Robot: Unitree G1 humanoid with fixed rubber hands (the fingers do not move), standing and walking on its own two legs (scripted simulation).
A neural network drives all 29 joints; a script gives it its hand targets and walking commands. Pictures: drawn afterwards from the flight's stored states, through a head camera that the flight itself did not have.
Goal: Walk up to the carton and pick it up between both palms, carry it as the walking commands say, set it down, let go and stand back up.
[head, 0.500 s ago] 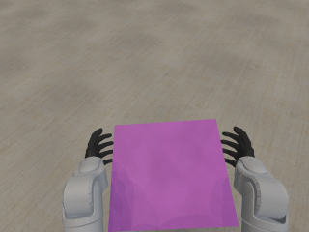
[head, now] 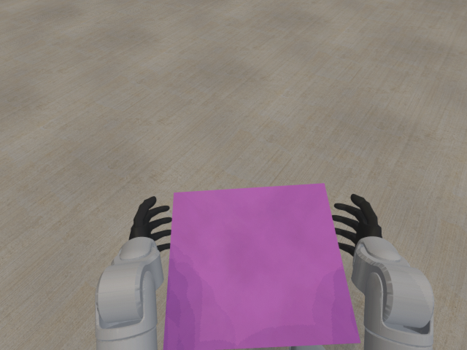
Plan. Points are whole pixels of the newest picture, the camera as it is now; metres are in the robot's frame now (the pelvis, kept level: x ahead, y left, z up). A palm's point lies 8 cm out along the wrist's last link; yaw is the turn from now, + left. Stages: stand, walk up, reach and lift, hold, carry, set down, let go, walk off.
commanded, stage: carry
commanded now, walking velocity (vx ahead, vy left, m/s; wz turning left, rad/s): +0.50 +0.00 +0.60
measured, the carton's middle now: (253, 267) +0.25 -0.02 -0.02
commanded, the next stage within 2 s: none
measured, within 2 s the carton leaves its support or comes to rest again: neither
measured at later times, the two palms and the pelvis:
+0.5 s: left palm (118, 140) +0.45 +0.21 +0.12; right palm (272, 89) +0.59 -0.09 +0.11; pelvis +0.30 -0.04 +0.02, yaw +24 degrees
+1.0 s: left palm (68, 91) +0.69 +0.41 +0.07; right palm (187, 52) +0.85 +0.12 +0.07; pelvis +0.55 +0.14 +0.00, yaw +32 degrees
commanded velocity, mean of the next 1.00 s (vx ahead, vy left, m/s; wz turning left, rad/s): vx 0.50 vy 0.00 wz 0.60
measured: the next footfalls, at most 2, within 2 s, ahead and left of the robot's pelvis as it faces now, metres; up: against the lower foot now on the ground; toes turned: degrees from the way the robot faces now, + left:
right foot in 0.28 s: +0.36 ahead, -0.12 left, +0.00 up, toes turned +5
left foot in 0.82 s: +0.57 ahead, +0.23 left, +0.00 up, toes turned +37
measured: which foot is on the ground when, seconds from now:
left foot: down 0.00-0.30, up 0.32-0.80, down 0.82-1.00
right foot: up 0.00-0.26, down 0.28-0.84, up 0.86-1.00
